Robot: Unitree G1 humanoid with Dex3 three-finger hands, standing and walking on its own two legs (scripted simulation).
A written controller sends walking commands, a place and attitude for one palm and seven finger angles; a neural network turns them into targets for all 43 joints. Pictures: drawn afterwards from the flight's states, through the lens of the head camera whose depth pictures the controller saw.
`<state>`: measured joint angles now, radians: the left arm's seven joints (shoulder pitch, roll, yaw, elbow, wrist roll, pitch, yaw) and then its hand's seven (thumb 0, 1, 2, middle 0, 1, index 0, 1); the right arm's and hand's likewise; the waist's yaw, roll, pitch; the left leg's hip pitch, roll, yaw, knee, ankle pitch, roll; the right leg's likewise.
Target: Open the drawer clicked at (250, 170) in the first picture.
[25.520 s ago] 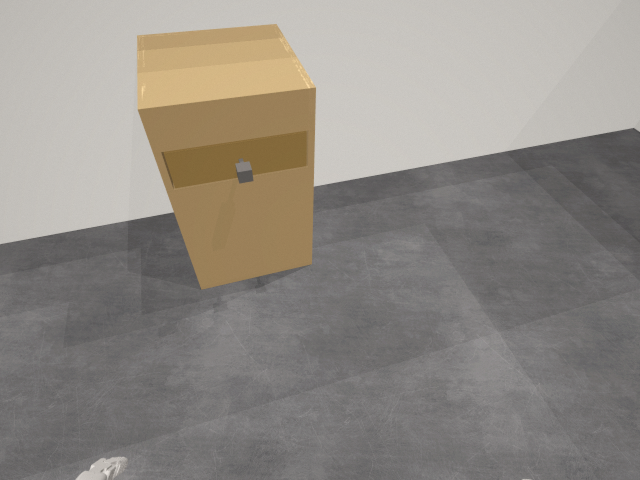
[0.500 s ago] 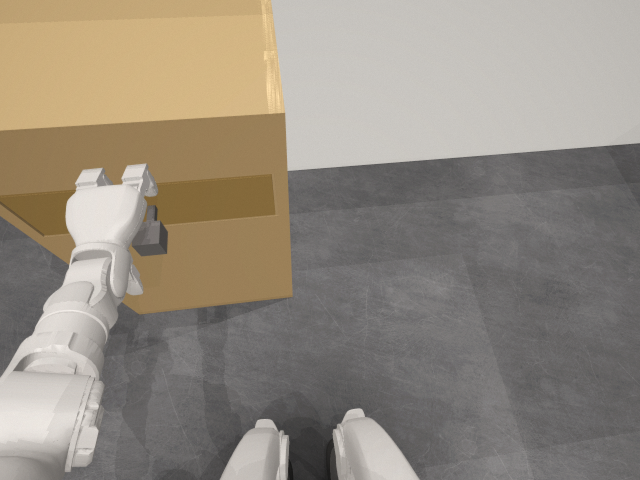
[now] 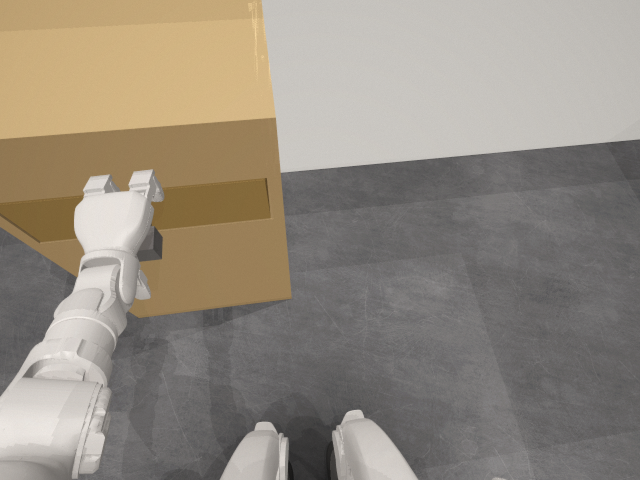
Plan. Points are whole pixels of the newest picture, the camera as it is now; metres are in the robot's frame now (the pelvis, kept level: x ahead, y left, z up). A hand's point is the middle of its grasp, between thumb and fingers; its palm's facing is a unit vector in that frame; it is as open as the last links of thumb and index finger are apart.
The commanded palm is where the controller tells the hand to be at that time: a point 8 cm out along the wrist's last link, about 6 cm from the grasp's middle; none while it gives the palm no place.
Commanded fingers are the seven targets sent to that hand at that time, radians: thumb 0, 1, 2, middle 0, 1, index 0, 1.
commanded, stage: re-aim the fingers above the handle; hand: left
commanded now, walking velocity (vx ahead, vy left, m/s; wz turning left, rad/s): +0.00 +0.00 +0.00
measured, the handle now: (145, 233) +0.48 +0.26 -0.11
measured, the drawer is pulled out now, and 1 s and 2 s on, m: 0.00 0.00 0.00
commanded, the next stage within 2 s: lower the fingers behind the handle in 0.66 s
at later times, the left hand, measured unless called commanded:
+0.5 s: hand (131, 238) +0.44 +0.25 -0.05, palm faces -0.04 -0.04 -1.00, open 13.8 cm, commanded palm +0.42 +0.25 +0.01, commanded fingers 0.00 -0.50 0.30 -0.30 -1.20 -0.30 -1.20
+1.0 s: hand (141, 240) +0.44 +0.24 -0.06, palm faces -0.03 -0.06 -1.00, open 13.9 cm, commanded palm +0.43 +0.24 -0.01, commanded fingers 0.00 -0.50 0.30 -0.30 -1.20 -0.30 -1.20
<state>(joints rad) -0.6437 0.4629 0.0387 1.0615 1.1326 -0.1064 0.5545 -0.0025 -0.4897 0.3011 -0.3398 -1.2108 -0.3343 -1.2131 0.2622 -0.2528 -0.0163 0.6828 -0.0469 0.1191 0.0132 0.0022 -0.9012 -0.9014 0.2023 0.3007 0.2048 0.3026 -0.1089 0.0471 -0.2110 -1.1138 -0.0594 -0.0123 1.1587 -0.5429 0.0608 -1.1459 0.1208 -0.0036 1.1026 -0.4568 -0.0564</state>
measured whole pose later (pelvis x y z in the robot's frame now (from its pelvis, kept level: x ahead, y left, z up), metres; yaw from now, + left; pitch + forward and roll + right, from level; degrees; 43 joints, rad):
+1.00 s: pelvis +0.00 +0.01 -0.01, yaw +0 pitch +30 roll -3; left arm -0.65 0.44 0.03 1.06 1.16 -0.13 0.59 0.00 -0.49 0.30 -0.33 -1.23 -0.32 -1.20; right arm 0.27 -0.26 -0.03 0.69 -0.06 0.12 0.02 0.00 -0.90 -0.90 0.20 0.30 0.20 0.30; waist -0.11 0.05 -0.23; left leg -1.17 -0.06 -0.01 1.21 -0.56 0.07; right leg -1.19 0.12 -0.01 1.14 -0.47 -0.05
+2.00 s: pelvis -0.03 +0.00 -0.06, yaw +0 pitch +35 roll -3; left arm -0.75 0.50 0.05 1.13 1.15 -0.08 0.60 0.00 -0.49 0.30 -0.32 -1.22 -0.32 -1.21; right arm 0.24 -0.26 -0.01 0.71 -0.06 0.06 0.04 0.00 -0.90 -0.90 0.20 0.30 0.20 0.30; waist -0.12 0.05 -0.23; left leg -1.43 -0.06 -0.02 1.45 -0.62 0.06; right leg -1.46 0.12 -0.05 1.38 -0.52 -0.06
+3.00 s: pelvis -0.03 +0.01 -0.07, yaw -1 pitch +34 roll -4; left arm -0.75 0.51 0.03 1.10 1.15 -0.11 0.57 0.00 0.43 0.70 -0.39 -1.31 -0.34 -1.30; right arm 0.25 -0.26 0.00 0.71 -0.06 0.07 0.03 0.00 -0.90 -0.90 0.20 0.30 0.21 0.30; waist -0.12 0.05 -0.23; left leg -1.44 -0.06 -0.02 1.46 -0.62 0.07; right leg -1.46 0.11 -0.06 1.37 -0.52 -0.05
